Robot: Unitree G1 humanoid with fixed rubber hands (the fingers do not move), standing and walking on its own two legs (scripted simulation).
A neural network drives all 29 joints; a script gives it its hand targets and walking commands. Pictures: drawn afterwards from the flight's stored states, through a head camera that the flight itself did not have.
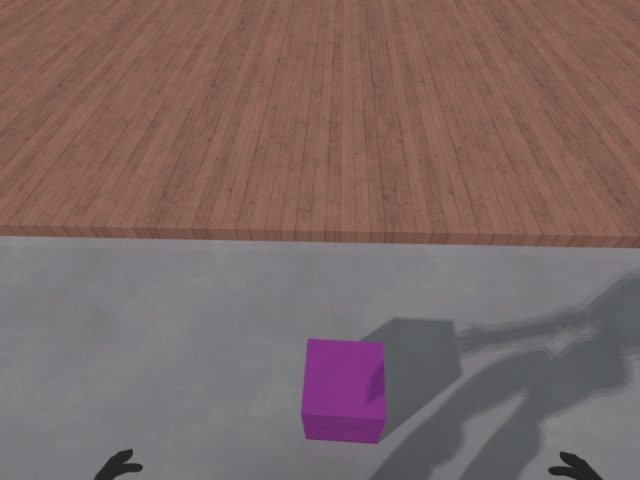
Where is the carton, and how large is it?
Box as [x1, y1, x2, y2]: [301, 339, 385, 443]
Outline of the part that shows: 308,339 301,407 301,416 306,438 376,443 385,420 382,343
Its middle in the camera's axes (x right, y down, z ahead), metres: +0.07 +0.45 +1.10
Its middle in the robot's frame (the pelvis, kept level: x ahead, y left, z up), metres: +0.43 -0.02 -0.66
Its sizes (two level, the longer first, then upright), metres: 0.210 0.200 0.250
